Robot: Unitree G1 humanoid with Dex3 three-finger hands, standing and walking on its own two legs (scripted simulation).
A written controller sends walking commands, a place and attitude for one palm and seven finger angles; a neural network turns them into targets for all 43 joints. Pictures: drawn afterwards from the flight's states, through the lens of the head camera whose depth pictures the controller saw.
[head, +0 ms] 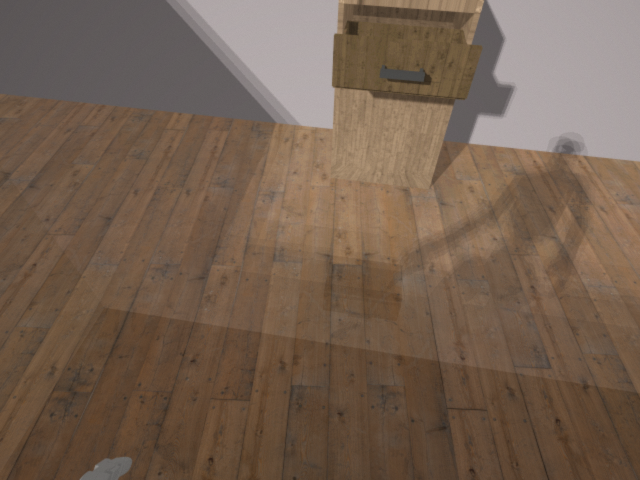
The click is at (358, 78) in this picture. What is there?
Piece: drawer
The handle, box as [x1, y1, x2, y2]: [379, 65, 424, 81]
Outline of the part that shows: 380,69 379,77 423,81 424,72 422,71 422,68 420,68 420,70 417,72 385,69 384,65 382,65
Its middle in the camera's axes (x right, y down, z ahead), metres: +0.25 -0.52 +1.21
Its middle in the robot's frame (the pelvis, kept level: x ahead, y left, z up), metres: +1.26 -0.20 -0.06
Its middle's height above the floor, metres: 0.71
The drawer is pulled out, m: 0.29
